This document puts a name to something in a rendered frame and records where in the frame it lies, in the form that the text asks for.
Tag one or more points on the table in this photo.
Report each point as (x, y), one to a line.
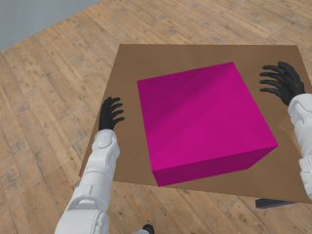
(275, 178)

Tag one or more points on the right robot hand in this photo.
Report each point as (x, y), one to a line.
(288, 83)

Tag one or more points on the left robot hand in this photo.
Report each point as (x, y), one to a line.
(106, 116)

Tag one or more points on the robot left upper arm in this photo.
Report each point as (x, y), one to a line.
(84, 222)

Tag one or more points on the carton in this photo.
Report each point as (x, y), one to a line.
(200, 123)

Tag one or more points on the robot right upper arm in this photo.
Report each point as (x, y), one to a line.
(306, 174)

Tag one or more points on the robot left forearm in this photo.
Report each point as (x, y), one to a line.
(93, 190)

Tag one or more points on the robot left foot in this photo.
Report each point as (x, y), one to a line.
(149, 228)

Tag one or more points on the robot right forearm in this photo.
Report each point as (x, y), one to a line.
(300, 110)

